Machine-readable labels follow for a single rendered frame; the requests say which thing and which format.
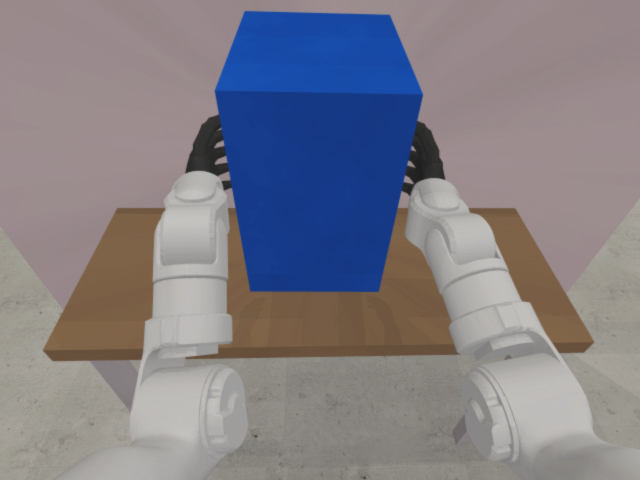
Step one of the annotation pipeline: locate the left robot hand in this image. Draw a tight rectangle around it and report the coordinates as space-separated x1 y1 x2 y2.
185 115 232 190

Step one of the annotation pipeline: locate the carton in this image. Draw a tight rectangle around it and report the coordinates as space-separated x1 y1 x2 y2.
215 11 423 292

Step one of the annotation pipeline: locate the robot left upper arm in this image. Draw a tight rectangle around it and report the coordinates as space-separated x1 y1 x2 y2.
53 364 248 480

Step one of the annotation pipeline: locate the right robot forearm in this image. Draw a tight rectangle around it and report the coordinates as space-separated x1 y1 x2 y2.
405 178 593 429

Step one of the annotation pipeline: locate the table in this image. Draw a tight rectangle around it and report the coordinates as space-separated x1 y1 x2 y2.
43 208 594 445

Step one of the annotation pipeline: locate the left robot forearm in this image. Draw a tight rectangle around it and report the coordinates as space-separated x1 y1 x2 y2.
130 171 232 441

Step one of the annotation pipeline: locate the robot right upper arm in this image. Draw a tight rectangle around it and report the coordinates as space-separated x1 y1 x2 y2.
461 353 640 480

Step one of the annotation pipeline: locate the right robot hand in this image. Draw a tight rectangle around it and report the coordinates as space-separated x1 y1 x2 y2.
402 121 445 196

